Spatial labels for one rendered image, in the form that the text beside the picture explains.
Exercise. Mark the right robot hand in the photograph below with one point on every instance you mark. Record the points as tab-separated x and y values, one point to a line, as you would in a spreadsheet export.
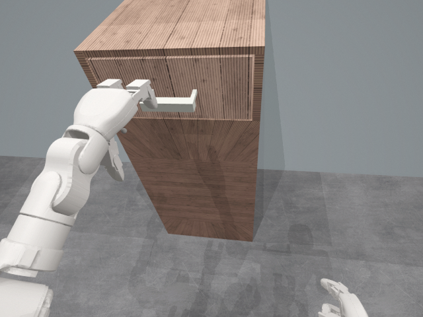
350	305

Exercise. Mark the left robot forearm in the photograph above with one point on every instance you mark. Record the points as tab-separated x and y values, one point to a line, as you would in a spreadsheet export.
37	237

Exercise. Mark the cabinet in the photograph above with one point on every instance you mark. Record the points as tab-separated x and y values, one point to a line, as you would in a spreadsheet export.
199	173

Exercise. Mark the drawer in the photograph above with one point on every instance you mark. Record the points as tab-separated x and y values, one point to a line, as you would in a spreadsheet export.
223	82

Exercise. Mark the left robot hand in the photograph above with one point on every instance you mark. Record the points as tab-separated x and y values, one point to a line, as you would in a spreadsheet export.
107	109

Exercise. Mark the handle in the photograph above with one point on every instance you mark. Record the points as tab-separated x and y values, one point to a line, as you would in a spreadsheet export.
170	104

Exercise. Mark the robot left upper arm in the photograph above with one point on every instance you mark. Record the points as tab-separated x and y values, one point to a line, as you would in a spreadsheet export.
24	299

